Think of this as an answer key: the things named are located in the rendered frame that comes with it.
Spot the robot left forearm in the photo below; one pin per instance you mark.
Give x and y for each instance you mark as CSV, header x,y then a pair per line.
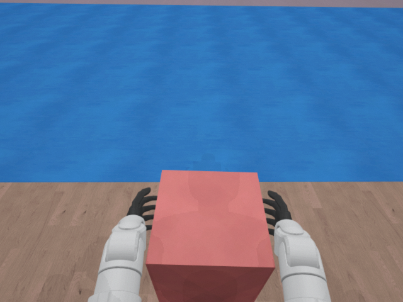
x,y
121,264

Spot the right robot hand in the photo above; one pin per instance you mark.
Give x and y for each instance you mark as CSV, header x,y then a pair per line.
x,y
280,213

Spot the carton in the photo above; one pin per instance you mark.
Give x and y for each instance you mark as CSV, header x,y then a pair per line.
x,y
209,240

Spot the robot right forearm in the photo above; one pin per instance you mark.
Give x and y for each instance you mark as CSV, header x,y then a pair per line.
x,y
301,270

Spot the left robot hand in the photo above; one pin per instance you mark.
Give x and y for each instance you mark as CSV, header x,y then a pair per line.
x,y
137,207

